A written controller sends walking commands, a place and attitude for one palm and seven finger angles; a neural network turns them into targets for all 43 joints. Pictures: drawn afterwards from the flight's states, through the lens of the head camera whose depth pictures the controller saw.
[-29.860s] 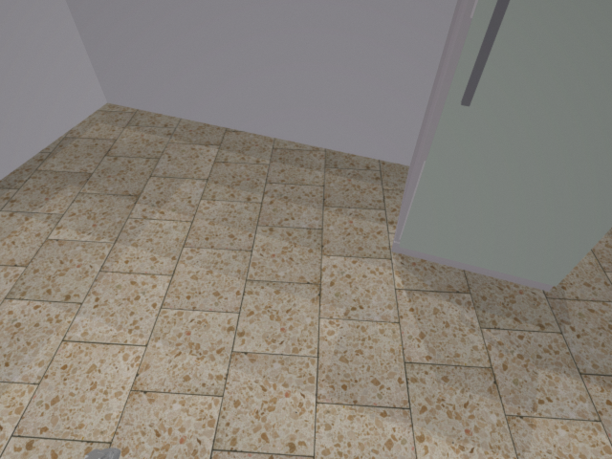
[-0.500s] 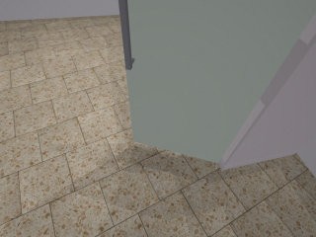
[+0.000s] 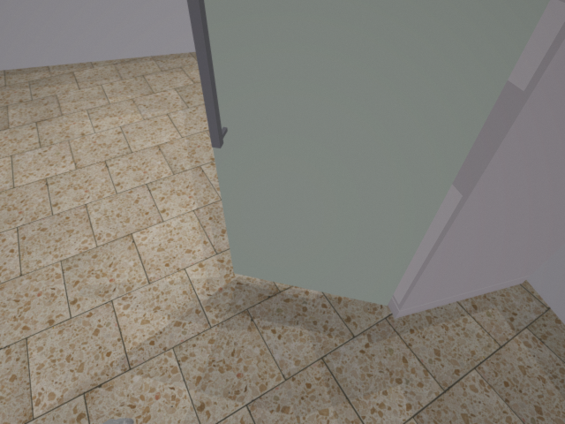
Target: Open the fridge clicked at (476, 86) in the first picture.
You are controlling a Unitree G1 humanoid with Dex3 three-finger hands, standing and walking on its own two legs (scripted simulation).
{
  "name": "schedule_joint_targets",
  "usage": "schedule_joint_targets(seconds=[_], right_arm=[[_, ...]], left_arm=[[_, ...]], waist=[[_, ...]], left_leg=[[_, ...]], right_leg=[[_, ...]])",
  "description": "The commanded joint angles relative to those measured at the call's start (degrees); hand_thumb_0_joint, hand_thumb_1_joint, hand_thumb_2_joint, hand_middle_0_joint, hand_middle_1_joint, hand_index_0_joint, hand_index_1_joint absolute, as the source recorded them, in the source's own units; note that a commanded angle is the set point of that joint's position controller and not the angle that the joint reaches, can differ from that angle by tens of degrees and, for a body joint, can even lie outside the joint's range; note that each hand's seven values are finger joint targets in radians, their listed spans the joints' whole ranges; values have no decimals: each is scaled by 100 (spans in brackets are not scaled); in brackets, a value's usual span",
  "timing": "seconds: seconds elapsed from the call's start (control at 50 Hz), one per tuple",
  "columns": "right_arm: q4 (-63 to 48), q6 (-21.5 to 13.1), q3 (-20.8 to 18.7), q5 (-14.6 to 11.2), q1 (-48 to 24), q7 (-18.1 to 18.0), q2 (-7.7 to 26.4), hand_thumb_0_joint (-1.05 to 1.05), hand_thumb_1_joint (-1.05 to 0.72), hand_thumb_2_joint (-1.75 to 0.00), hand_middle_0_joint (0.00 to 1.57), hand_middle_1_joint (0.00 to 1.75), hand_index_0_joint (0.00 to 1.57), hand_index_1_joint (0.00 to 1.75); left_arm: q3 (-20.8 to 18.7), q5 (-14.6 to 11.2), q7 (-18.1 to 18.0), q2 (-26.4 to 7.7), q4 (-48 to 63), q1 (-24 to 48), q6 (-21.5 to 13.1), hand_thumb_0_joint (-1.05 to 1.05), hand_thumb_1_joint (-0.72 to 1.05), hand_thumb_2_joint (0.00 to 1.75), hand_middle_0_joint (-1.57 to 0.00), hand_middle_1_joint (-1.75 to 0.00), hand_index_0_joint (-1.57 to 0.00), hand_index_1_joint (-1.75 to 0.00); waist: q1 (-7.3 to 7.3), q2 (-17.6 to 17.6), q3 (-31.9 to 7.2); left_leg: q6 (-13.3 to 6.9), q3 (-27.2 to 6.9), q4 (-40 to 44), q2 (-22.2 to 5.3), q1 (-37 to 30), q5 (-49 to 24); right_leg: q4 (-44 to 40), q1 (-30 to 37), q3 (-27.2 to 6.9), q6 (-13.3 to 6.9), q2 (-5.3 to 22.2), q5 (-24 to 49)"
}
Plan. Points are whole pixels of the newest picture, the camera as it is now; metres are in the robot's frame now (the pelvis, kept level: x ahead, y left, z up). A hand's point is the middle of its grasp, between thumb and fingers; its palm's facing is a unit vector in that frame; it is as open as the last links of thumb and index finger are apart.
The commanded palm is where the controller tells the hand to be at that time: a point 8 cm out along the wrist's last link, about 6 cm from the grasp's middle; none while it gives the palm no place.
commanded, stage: look to check the result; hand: left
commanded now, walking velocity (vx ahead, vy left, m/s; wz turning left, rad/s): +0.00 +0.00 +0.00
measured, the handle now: (206, 34) +0.72 +0.18 +0.22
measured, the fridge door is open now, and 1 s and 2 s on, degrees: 61 61 61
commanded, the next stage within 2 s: stand and wait in 0.56 s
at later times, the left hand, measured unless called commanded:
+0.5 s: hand out of the picture +0.09 +0.23 -0.16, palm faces -0.02 -0.94 -0.33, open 7.4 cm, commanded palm none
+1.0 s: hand out of the picture +0.11 +0.21 -0.16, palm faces -0.03 -0.95 -0.32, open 7.4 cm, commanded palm none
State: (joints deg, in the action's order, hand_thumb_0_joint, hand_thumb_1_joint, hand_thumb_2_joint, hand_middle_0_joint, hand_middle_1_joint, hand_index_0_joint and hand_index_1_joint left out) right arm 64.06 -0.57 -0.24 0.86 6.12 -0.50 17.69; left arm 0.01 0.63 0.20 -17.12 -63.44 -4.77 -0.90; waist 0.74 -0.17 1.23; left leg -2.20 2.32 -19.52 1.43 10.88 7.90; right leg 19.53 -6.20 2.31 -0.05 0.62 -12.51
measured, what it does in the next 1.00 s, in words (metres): stands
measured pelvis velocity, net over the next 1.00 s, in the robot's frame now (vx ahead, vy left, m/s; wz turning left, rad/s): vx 0.03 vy -0.03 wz -0.01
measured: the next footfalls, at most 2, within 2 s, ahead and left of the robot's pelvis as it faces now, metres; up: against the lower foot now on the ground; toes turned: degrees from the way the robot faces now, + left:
none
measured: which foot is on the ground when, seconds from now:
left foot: down 0.00-1.00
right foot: down 0.00-1.00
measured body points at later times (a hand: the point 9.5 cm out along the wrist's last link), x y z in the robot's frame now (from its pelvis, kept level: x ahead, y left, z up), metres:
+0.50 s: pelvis +0.02 -0.01 +0.00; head +0.04 -0.02 +0.45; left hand +0.09 +0.28 -0.14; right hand +0.10 -0.30 -0.14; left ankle +0.03 +0.09 -0.75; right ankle -0.02 -0.12 -0.75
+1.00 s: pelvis +0.03 -0.03 +0.00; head +0.04 -0.03 +0.45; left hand +0.11 +0.26 -0.14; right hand +0.09 -0.32 -0.14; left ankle +0.03 +0.09 -0.75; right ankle -0.02 -0.12 -0.75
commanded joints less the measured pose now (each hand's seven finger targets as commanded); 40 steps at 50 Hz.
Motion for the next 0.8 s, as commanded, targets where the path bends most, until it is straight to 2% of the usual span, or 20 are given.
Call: schedule_joint_targets(seconds=[0.0,0.06,0.16,0.32,0.5,0.64,0.7,0.78], right_arm=[[-263,-101,-199,2,-164,-42,1085,0,-90,-90,20,30,20,30],[-258,-111,-198,0,-163,-44,1126,0,-90,-90,20,30,20,30],[-259,-96,-195,-12,-193,-57,1159,0,-90,-90,20,30,20,30],[-253,-85,-195,-26,-164,-77,1199,0,-90,-90,20,30,20,30],[-228,-70,-187,-20,-177,-89,1180,0,-90,-90,20,30,20,30],[-239,-79,-189,-17,-159,-94,1147,0,-90,-90,20,30,20,30],[-227,-71,-187,-15,-165,-96,1141,0,-90,-90,20,30,20,30],[-225,-69,-186,-13,-160,-97,1130,0,-90,-90,20,30,20,30]], left_arm=[[-225,12,-71,-1184,195,40,-107,0,90,90,-20,-30,-20,-30],[-230,4,-75,-1222,199,30,-126,0,90,90,-20,-30,-20,-30],[-230,-1,-79,-1249,170,39,-119,0,90,90,-20,-30,-20,-30],[-224,-7,-98,-1275,128,-48,-126,0,90,90,-20,-30,-20,-30],[-226,-9,-109,-1256,102,-15,-110,0,90,90,-20,-30,-20,-30],[-237,-5,-127,-1256,138,-65,-126,0,90,90,-20,-30,-20,-30],[-234,-8,-130,-1243,157,-40,-122,0,90,90,-20,-30,-20,-30],[-240,-8,-131,-1242,167,-63,-125,0,90,90,-20,-30,-20,-30]], waist=[[-36,-53,-249],[-28,-126,-448],[-22,-76,-356],[-18,3,-528],[-13,53,-370],[-17,73,-493],[-20,68,-344],[-26,33,-339]], left_leg=[[46,-824,356,-853,-316,-652],[57,-791,304,-875,-453,-872],[66,-765,289,-891,-491,-940],[62,-740,195,-900,-690,-1205],[72,-718,253,-915,-685,-1194],[74,-676,185,-914,-790,-1410],[87,-671,219,-908,-718,-1340],[97,-638,217,-907,-719,-1301]], right_leg=[[-435,-87,-598,-237,686,560],[-422,58,-606,-251,716,821],[-465,60,-581,-250,721,931],[-450,173,-592,-265,727,1309],[-473,162,-577,-263,724,1346],[-436,259,-566,-261,754,1705],[-459,223,-577,-259,741,1695],[-467,247,-603,-260,746,1753]])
